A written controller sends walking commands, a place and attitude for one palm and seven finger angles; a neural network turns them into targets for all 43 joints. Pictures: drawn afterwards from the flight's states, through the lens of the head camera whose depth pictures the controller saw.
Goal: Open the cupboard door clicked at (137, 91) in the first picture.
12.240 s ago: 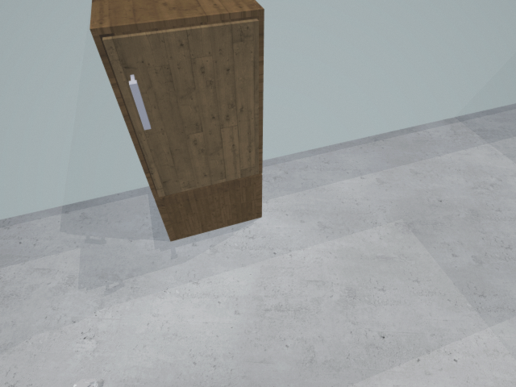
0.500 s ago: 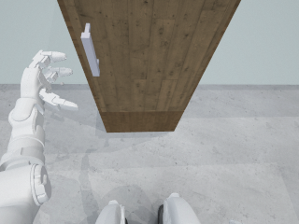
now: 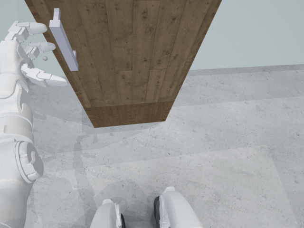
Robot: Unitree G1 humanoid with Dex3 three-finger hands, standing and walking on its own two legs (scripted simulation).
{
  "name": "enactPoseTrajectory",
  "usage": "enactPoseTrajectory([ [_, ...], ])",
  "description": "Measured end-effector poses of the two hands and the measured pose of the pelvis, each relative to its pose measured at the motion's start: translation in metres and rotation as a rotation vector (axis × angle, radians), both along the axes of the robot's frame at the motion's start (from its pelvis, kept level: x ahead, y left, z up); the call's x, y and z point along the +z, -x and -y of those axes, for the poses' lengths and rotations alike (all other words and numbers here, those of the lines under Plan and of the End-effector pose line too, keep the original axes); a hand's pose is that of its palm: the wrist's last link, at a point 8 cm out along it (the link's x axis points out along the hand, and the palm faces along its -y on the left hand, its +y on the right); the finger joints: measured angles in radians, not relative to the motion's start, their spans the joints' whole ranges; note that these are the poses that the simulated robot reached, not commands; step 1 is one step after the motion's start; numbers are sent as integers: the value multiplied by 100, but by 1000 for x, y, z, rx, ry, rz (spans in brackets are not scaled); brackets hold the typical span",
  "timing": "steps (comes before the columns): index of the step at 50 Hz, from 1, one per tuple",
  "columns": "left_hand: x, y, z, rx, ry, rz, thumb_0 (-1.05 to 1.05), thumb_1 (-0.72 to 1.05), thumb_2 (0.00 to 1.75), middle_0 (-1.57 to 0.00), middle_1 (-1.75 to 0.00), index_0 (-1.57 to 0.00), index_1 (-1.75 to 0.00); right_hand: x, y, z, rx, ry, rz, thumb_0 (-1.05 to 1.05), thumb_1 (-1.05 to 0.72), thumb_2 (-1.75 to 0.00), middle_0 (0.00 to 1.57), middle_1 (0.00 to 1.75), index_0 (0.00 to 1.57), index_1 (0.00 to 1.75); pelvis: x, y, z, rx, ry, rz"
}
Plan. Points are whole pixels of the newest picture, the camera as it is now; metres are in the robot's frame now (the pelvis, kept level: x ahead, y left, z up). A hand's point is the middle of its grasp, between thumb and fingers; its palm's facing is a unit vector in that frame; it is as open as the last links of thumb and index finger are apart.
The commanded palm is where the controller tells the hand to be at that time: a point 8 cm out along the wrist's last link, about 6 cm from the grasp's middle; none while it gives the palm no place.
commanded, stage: move the hooked fingers beside the handle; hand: left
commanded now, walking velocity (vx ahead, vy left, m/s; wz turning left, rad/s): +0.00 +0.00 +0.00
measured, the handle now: (66, 42) +0.57 +0.16 +0.07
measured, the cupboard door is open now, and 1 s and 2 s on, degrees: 0 0 0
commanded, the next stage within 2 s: slide the fingers in behind the handle in 0.70 s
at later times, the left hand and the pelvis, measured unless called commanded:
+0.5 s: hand (41, 65) +0.51 +0.21 +0.06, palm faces +0.00 -1.00 -0.01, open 14.0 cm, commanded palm +0.49 +0.25 +0.06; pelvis +0.01 +0.01 +0.00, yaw +0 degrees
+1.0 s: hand (51, 63) +0.51 +0.19 +0.06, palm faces +0.00 -1.00 -0.02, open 14.0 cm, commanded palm +0.49 +0.23 +0.06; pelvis +0.00 +0.00 +0.00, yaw +0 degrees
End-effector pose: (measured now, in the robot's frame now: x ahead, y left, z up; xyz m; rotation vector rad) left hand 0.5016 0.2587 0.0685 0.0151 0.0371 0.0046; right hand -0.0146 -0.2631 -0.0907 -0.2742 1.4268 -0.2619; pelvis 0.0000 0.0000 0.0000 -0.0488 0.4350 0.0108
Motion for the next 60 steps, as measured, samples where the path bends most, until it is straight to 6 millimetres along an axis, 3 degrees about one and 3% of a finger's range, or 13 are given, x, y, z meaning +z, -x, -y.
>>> enactPoseTrajectory([
  [14,-6,14,-18,25,-11,0,-1,-50,30,-30,-120,-30,-120,4,-18,-7,8,-15,22,0,-91,-90,20,29,21,30,5,-6,-3,-2,4,13],
  [27,-9,14,-8,0,4,-2,-1,-50,30,-30,-120,-30,-120,1,-39,-8,36,-6,76,0,-91,-90,20,29,21,30,2,-6,-8,6,10,16],
  [42,-5,10,-2,3,-7,7,-1,-50,30,-30,-120,-30,-120,-5,-20,-14,20,-32,29,0,-91,-90,20,29,21,30,1,-2,-6,7,7,13],
  [60,-6,8,32,-1,-15,22,-1,-50,30,-30,-120,-30,-120,-5,-13,-5,8,-36,31,0,-91,-90,20,29,21,30,1,-2,0,2,-4,15],
])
